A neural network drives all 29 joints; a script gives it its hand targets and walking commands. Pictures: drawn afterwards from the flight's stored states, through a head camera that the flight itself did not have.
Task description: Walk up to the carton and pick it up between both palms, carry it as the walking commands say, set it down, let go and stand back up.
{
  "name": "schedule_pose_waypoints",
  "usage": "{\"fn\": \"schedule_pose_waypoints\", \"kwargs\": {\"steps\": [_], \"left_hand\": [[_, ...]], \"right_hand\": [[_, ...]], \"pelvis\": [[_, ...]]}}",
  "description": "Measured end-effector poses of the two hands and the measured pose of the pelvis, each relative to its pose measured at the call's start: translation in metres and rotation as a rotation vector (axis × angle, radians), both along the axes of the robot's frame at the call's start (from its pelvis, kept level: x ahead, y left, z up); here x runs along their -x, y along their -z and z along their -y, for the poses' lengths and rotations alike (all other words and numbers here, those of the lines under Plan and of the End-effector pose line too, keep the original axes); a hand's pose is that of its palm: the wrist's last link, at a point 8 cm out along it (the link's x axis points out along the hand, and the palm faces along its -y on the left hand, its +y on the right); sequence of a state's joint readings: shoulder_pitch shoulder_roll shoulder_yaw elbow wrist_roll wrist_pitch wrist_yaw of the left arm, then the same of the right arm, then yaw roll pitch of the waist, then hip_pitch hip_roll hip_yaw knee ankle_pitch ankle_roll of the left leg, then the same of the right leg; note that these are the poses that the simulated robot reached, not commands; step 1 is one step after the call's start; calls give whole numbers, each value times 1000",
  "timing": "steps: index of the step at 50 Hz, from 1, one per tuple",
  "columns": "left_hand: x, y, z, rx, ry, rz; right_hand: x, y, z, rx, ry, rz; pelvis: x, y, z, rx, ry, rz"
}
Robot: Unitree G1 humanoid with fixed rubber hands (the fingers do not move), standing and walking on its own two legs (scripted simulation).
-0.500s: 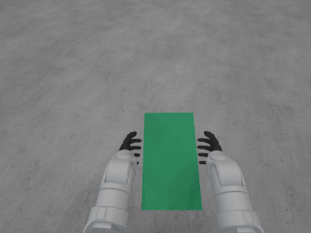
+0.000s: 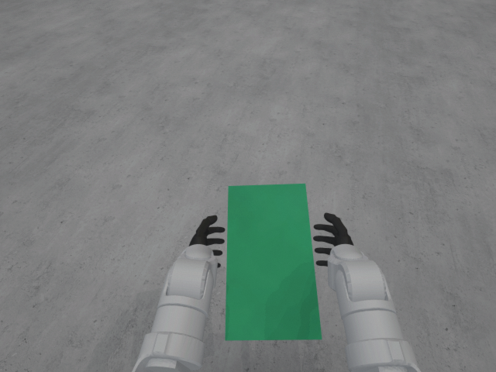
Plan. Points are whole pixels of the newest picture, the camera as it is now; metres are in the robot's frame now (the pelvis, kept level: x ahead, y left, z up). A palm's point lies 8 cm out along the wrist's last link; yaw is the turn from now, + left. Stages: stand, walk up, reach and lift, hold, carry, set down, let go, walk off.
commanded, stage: carry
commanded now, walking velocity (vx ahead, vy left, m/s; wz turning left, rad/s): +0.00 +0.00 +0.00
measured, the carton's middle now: (268, 268) +0.36 -0.01 -0.12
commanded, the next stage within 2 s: hold in 1.10 s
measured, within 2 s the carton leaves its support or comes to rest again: neither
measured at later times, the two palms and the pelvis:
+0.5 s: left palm (191, 254) +0.31 +0.13 +0.02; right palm (331, 252) +0.31 -0.11 +0.03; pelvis +0.00 +0.01 +0.00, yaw +0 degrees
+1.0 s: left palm (193, 246) +0.32 +0.13 +0.03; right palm (332, 245) +0.32 -0.11 +0.04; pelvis +0.01 +0.01 +0.00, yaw +0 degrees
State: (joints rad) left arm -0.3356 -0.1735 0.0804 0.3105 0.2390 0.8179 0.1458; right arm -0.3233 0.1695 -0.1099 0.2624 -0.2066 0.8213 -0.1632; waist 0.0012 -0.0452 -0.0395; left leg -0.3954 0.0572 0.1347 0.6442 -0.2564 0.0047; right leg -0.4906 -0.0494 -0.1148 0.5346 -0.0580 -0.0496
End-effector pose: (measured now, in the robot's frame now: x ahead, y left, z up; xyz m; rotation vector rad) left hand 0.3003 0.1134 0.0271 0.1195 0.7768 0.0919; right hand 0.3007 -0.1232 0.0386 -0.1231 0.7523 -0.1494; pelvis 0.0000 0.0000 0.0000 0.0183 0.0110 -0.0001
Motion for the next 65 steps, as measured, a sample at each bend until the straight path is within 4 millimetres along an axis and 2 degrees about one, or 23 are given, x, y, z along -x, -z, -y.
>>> {"fn": "schedule_pose_waypoints", "kwargs": {"steps": [12,18,37,56,61,65], "left_hand": [[7,8,-12,8,-13,-12],[3,7,-16,-2,-24,-11],[-18,2,-13,2,-7,4],[-13,1,-16,11,-8,9],[-9,3,-20,-25,-2,0],[-5,-10,-28,-35,-51,5]], "right_hand": [[3,8,-12,4,-9,-8],[-3,10,-16,-8,-18,-7],[-21,3,-12,-11,3,10],[-16,0,-15,-8,2,18],[-14,2,-18,-60,-7,18],[-23,-11,-30,-100,-47,52]], "pelvis": [[5,3,-9,3,-1,-11],[1,3,-10,4,1,-18],[-14,0,-11,1,-1,-40],[-11,0,-15,4,-1,-31],[-13,-5,-15,36,-96,63],[-18,-7,-11,32,-163,118]]}}
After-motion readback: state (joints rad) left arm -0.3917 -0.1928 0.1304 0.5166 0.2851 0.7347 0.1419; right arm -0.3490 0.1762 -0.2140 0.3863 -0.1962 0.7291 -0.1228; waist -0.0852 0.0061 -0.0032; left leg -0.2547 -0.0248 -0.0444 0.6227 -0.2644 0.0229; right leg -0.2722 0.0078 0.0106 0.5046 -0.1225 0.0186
